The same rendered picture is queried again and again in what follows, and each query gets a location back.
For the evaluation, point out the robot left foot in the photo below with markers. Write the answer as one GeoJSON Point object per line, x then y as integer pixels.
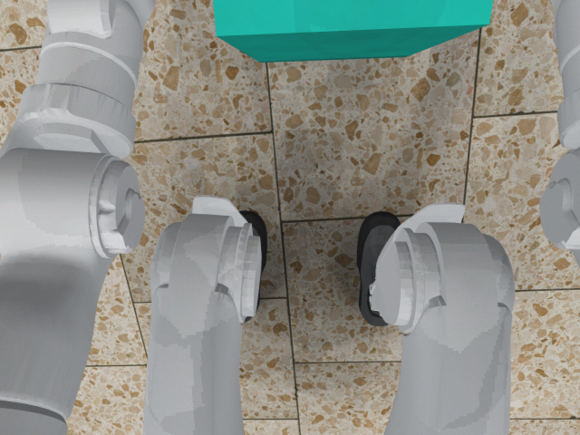
{"type": "Point", "coordinates": [259, 230]}

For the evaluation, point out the carton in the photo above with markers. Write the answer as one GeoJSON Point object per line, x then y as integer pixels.
{"type": "Point", "coordinates": [314, 30]}

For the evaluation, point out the robot left forearm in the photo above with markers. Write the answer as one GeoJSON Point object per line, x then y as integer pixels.
{"type": "Point", "coordinates": [88, 72]}

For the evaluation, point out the robot right forearm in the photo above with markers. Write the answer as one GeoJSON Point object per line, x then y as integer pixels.
{"type": "Point", "coordinates": [566, 35]}

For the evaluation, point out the robot right shin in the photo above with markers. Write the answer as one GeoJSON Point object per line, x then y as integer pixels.
{"type": "Point", "coordinates": [447, 212]}

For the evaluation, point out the robot left upper arm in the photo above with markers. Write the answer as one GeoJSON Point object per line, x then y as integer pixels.
{"type": "Point", "coordinates": [64, 216]}

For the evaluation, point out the robot right upper arm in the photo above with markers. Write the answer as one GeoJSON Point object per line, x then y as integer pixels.
{"type": "Point", "coordinates": [559, 206]}

